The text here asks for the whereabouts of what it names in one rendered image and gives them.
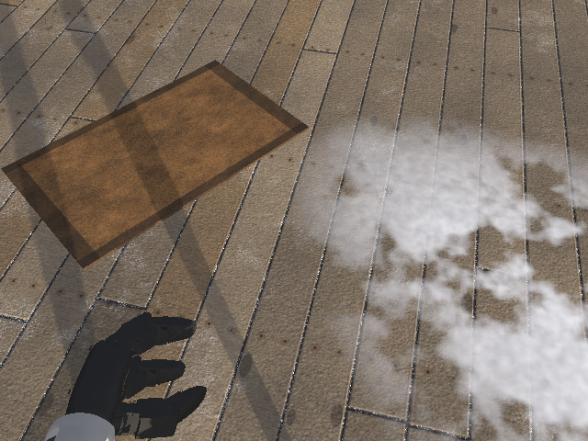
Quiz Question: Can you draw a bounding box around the left robot forearm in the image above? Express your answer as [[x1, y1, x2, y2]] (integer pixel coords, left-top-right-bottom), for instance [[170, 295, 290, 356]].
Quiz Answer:
[[45, 413, 115, 441]]

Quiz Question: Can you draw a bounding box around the left robot hand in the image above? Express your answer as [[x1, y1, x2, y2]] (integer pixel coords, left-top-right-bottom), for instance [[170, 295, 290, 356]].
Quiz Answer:
[[65, 312, 207, 439]]

